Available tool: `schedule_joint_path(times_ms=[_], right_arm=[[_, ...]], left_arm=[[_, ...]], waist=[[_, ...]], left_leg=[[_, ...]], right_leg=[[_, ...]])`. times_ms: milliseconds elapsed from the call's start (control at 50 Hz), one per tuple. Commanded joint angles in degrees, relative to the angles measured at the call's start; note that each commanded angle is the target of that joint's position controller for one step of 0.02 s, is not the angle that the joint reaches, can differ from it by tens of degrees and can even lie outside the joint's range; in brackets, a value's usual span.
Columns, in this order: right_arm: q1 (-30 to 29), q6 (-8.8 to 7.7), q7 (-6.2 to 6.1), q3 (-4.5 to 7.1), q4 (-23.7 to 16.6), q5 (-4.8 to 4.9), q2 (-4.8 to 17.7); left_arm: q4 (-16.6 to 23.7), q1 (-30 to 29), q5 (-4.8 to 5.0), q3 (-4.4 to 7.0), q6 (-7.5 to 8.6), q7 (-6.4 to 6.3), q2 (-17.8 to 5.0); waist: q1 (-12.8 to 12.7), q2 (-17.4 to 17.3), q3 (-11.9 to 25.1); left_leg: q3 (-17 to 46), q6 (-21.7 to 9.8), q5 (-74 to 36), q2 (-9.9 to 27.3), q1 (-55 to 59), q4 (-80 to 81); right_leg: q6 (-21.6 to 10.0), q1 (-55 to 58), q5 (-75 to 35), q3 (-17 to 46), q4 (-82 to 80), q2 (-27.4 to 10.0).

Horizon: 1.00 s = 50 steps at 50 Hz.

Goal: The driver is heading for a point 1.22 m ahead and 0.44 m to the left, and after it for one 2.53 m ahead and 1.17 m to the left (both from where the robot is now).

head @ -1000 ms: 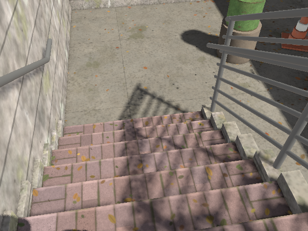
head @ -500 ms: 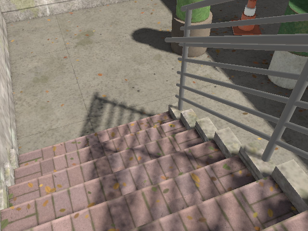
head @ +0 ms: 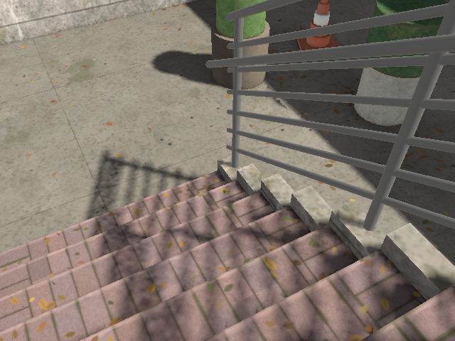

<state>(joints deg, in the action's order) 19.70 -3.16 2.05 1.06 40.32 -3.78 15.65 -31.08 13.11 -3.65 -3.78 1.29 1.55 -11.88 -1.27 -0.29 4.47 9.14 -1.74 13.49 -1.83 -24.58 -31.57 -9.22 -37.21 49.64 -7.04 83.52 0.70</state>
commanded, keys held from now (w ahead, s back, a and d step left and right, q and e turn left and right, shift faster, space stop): q+shift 0.62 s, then w+q+shift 0.10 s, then w+e+shift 0.28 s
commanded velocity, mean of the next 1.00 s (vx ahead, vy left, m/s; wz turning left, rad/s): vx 0.19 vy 0.00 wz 0.65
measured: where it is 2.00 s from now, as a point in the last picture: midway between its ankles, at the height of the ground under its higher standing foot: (183, 302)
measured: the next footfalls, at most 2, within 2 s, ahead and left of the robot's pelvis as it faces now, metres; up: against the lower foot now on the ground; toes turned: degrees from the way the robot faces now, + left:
left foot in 0.44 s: +0.09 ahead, +0.24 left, -0.17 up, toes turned +26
right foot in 1.18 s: +0.49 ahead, +0.15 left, -0.34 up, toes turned +29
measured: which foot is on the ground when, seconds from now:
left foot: up 0.00-0.42, down 0.44-1.00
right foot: down 0.00-0.44, up 0.46-1.00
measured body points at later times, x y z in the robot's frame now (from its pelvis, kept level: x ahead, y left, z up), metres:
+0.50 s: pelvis +0.06 +0.12 -0.02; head +0.08 +0.13 +0.43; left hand -0.07 +0.38 -0.15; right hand +0.28 -0.09 -0.13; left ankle +0.06 +0.21 -0.77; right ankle -0.02 -0.08 -0.52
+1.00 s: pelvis +0.21 +0.18 -0.09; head +0.21 +0.17 +0.36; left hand +0.13 +0.47 -0.20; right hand +0.40 -0.03 -0.21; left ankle +0.06 +0.22 -0.76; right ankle +0.36 +0.10 -0.76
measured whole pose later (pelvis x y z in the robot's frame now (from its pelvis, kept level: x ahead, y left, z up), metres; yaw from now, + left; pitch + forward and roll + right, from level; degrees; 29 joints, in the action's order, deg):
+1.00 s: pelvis +0.21 +0.18 -0.09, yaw +37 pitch +2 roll +2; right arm 22.8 -3.5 -0.9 4.2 49.4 -2.6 15.4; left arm -45.8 16.7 -1.3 3.6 0.7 0.6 -17.4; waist 3.6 1.3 5.1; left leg 8.4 -3.9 38.2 -8.2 -16.3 -53.0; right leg 0.2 -36.4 6.8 8.5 57.8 -0.4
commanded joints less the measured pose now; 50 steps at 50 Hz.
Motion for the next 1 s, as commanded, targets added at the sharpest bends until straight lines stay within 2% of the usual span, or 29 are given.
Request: schedule_joint_path(times_ms=[20,40,100,120,160,200,240,280,360,400,440,460,480,500,520,540,560,580,600,620,640,700,780,840,860,880,900,960,1000], right_arm=[[-18.3,-2.52,-2.46,-1.83,-11.0,0.46,-1.5],[-13.8,-2.62,-2.86,-0.84,-10.0,0.33,1.5],[0.2,1.68,-1.04,1.39,-3.4,-4.08,6.2],[0.1,2.66,-0.71,1.39,-3.6,-3.64,5.5],[-1.8,3.11,0.11,0.57,-4.7,-1.82,2.8],[-9.7,2.98,2.66,0.40,-5.7,-2.12,1.3],[-17.2,2.84,4.46,1.05,-6.6,-2.46,1.3],[-17.2,2.83,4.52,2.63,-7.0,-2.26,1.5],[-13.6,4.05,2.22,4.05,-2.3,-2.81,2.1],[-5.1,3.48,1.66,4.87,2.5,-2.59,2.4],[11.3,1.26,-0.23,8.30,9.1,-1.51,8.7],[15.9,1.22,-0.47,9.40,9.7,-1.07,13.7],[20.1,0.53,-0.45,9.45,8.3,-1.33,16.9],[20.9,-0.55,0.75,8.62,7.4,-2.22,15.9],[17.0,-2.47,1.79,7.48,4.6,0.45,15.0],[12.4,-3.82,2.67,5.08,5.6,0.45,9.7],[8.2,-4.15,4.07,3.29,5.0,-1.15,7.1],[0.9,-3.69,3.66,0.74,3.7,-0.93,1.2],[-0.8,-3.91,3.06,0.80,2.5,-0.17,2.4],[-1.9,-3.82,1.27,0.53,2.0,1.80,2.0],[0.8,-3.88,0.61,-0.16,1.8,1.63,2.7],[2.9,-4.60,0.26,0.05,5.1,-2.56,7.8],[5.9,-5.69,1.72,-0.03,8.7,-1.51,6.4],[5.9,-6.35,-0.08,-1.26,8.5,-2.28,2.2],[14.7,-1.30,-2.12,4.05,10.2,4.02,9.3],[14.5,1.36,-3.22,4.84,10.6,3.22,11.4],[11.2,2.02,-2.95,4.83,9.1,1.87,9.4],[16.0,0.72,-3.30,4.78,11.1,0.85,4.3],[14.8,-1.18,-3.80,5.48,10.9,1.40,6.8]], left_arm=[[-3.3,17.9,-3.24,4.39,1.62,-1.66,-8.5],[-3.3,12.5,-2.56,4.97,2.24,-1.23,-9.1],[-0.4,-5.4,-1.98,4.91,2.99,-0.26,-6.7],[-0.8,-8.3,-1.94,4.64,3.42,-0.40,-6.3],[-3.9,-5.4,-1.21,4.20,5.34,-2.94,-5.2],[-9.8,7.9,-0.83,4.36,6.37,-6.23,-6.9],[-13.8,14.9,-1.97,4.04,6.11,-6.07,-7.2],[-14.6,11.8,-3.41,4.92,5.31,-3.54,-10.7],[-18.0,7.5,-1.13,6.11,4.86,-3.72,-12.6],[-20.9,8.9,-2.30,6.40,3.33,-3.98,-13.3],[-21.7,5.4,-3.75,7.02,1.65,-2.01,-14.1],[-20.5,7.6,-5.00,5.90,0.65,0.53,-9.2],[-15.7,7.3,-2.09,4.70,1.59,2.11,-4.0],[-11.0,-0.9,0.58,5.11,3.62,1.26,-8.7],[-3.6,-9.4,3.61,5.02,6.01,0.14,-10.3],[-4.5,-9.3,3.50,4.99,6.84,-1.82,-10.5],[-4.9,-3.3,1.76,4.57,6.50,-3.90,-10.8],[-7.1,3.6,0.10,4.54,5.67,-5.27,-10.8],[-6.6,6.5,-0.21,3.99,3.74,-5.17,-8.9],[-6.7,6.1,-0.22,4.02,2.11,-4.06,-9.9],[-7.6,6.5,-1.78,3.44,0.83,-2.44,-7.2],[-6.9,3.0,-3.76,3.33,0.91,0.93,-7.1],[-7.6,2.7,-3.59,3.27,1.47,0.96,-8.2],[-5.2,-6.6,-2.89,2.35,1.88,-0.12,-5.8],[-5.8,-8.1,2.42,5.72,1.74,-1.83,-8.5],[-5.9,-10.0,3.38,5.89,1.68,-1.54,-8.7],[-5.7,-9.1,3.33,6.50,1.01,-1.52,-9.2],[-6.4,-14.0,3.20,9.04,0.54,-1.16,-10.7],[-6.2,-15.0,2.42,8.98,2.15,-0.53,-8.9]], waist=[[-13.9,8.4,-6.0],[-9.2,7.7,-1.9],[3.1,5.5,-0.3],[4.4,4.2,0.0],[2.8,2.1,-1.6],[-4.1,2.5,-5.0],[-7.8,7.3,-8.0],[-4.3,9.0,-8.3],[-3.7,7.6,-11.8],[-1.8,3.5,-9.3],[5.9,-5.7,-2.0],[5.1,-12.6,7.5],[5.4,-16.1,18.3],[9.6,-12.8,10.4],[10.2,-13.0,4.5],[7.4,-2.6,-0.5],[1.7,-1.9,-2.3],[-3.2,4.2,-2.9],[-6.2,-3.5,-4.4],[-4.4,0.1,-3.9],[-3.1,-1.5,-3.1],[-1.8,-3.1,-3.9],[0.0,-1.8,-6.0],[5.8,-5.0,-4.8],[8.9,-1.9,-2.8],[9.6,-4.1,-6.0],[8.8,-7.0,-7.4],[13.6,-6.1,-9.2],[13.2,-4.4,-9.3]], left_leg=[[16.2,5.2,3.9,-1.9,-44.2,-16.2],[10.5,6.2,2.6,-2.4,-37.2,-22.4],[-5.4,5.1,-8.6,-2.7,-15.4,-50.6],[-6.1,3.9,-11.0,-2.4,-15.3,-53.7],[-6.0,2.6,-16.2,2.7,-20.6,-43.4],[-8.5,2.7,-26.6,7.0,-26.1,-24.0],[-12.2,1.4,-30.5,8.0,-22.2,-9.9],[-16.7,0.3,-24.5,3.7,-6.1,-11.1],[-13.2,-1.1,-23.6,6.2,-8.1,2.9],[-14.1,-1.6,-27.2,5.4,2.1,10.0],[-19.2,-2.7,-34.2,-1.4,25.9,21.9],[-9.7,-10.2,-50.8,3.4,49.4,2.1],[2.1,-16.6,-56.2,10.6,64.2,-5.0],[8.3,-17.5,-55.7,13.7,59.6,-2.7],[24.1,-22.4,-40.7,23.4,49.5,3.2],[23.6,-22.0,-35.2,25.4,37.5,2.4],[22.5,-22.2,-31.9,23.6,25.4,2.6],[16.5,-19.0,-31.6,19.8,9.8,5.2],[17.8,-20.3,-37.8,15.8,1.2,5.7],[13.0,-18.8,-29.6,12.7,-4.3,6.9],[14.5,-17.7,-11.3,9.0,-8.1,9.3],[19.6,-13.1,15.1,4.9,-15.4,7.6],[23.7,-14.7,17.3,6.3,-2.5,-1.0],[30.1,-17.3,15.6,8.9,11.7,-5.5],[31.5,-18.9,13.2,11.6,19.8,1.7],[32.5,-19.3,7.8,12.2,19.5,-0.1],[30.9,-18.8,-0.4,13.0,20.6,-1.1],[25.3,-15.9,6.1,11.3,32.5,-12.5],[21.4,-14.1,7.0,11.7,30.4,-13.3]], right_leg=[[-21.3,29.7,-54.3,55.2,-43.3,-27.1],[-17.5,25.1,-52.7,43.4,-39.2,-23.4],[-7.7,-5.2,-38.9,17.8,-37.4,-17.8],[-5.7,-6.2,-38.9,14.8,-38.4,-18.7],[-0.9,4.2,-37.7,9.7,-37.5,-19.6],[2.7,17.2,-27.2,7.5,-34.5,-19.7],[4.5,18.8,-18.5,5.6,-37.2,-20.8],[4.3,8.8,-20.9,5.4,-41.9,-23.3],[7.3,21.0,-19.8,6.5,-37.8,-28.5],[9.5,23.8,-22.1,3.0,-26.2,-25.9],[11.5,20.8,-27.2,-5.9,-2.3,-15.5],[13.0,2.6,-3.0,-4.7,22.0,-7.8],[13.8,-13.4,-2.4,1.3,35.4,-4.7],[14.9,-26.5,-1.3,4.1,41.7,-3.6],[15.6,-38.6,-0.5,9.5,41.6,-4.4],[15.1,-37.6,-6.9,14.3,34.2,-8.3],[13.9,-33.7,-13.0,15.6,30.9,-8.5],[14.7,-23.7,-30.4,17.8,12.6,-10.5],[14.6,-19.1,-33.9,15.2,14.3,-8.2],[14.8,-15.3,-41.3,13.3,4.1,-6.1],[14.4,-10.9,-44.1,11.9,-0.2,-5.7],[13.1,-3.9,-43.5,9.0,0.8,-3.6],[13.2,-13.5,-37.9,9.3,1.7,-5.4],[13.3,-23.3,-33.1,11.2,-3.9,-6.7],[12.0,-20.5,-29.7,14.1,-17.1,-6.3],[11.4,-19.4,-28.0,14.0,-19.2,-5.7],[10.4,-20.3,-28.9,14.2,-20.5,-5.6],[9.2,-30.2,-46.4,23.9,-29.3,-5.2],[7.7,-29.8,-49.1,24.2,-31.5,-1.6]])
